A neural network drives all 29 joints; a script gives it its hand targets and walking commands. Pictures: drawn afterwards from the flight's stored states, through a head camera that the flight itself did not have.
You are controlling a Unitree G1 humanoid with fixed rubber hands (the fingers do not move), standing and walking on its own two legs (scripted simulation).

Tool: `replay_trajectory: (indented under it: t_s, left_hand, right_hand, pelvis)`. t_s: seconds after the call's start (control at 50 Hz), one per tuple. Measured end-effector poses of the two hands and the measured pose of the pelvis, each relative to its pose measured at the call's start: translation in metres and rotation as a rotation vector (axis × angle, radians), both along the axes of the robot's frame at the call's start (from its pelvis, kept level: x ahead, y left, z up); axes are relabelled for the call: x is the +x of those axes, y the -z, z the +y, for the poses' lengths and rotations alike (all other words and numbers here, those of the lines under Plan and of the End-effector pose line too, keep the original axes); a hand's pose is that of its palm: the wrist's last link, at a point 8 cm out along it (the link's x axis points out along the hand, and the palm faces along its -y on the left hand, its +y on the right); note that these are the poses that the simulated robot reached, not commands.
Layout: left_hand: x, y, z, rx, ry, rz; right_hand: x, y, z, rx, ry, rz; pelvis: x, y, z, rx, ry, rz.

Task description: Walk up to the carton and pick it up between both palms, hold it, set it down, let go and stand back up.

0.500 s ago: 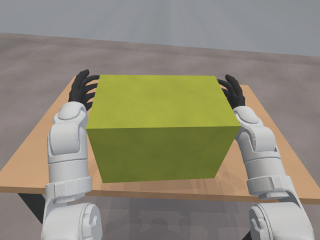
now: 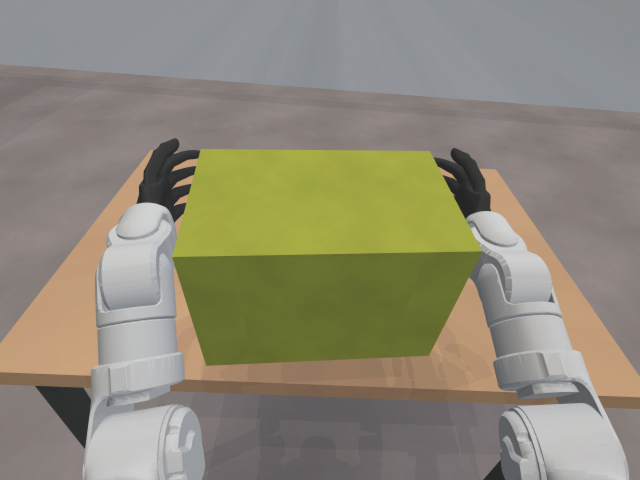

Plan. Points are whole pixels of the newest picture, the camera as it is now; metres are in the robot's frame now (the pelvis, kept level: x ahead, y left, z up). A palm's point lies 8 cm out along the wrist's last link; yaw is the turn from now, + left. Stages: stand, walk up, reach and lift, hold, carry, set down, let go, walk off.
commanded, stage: hold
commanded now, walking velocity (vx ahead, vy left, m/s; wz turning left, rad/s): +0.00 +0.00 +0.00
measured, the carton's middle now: (319, 256) +0.33 +0.00 +0.17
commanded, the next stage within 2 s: none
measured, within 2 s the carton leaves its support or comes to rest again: neither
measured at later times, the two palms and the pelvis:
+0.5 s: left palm (159, 208) +0.35 +0.19 +0.22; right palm (469, 214) +0.36 -0.18 +0.22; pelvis +0.00 +0.00 +0.00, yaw +0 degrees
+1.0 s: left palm (159, 209) +0.35 +0.18 +0.22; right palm (469, 214) +0.36 -0.18 +0.22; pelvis +0.00 +0.00 +0.00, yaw +0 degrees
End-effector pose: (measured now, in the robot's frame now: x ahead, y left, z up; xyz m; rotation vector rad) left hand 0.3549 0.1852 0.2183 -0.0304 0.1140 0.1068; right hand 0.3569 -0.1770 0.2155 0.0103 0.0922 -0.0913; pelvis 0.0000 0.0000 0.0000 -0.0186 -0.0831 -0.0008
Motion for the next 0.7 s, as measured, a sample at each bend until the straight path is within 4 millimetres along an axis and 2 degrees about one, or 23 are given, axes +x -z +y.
replay_trajectory:
  t_s: [0.7]
  left_hand:
    - [0.0002, 0.0004, 0.0001, -0.001, 0.001, 0.002]
  right_hand:
    - [0.0002, -0.0010, 0.0001, -0.001, 0.001, -0.002]
  pelvis:
    - [-0.0005, 0.0000, 0.0001, 0.000, 0.000, 0.000]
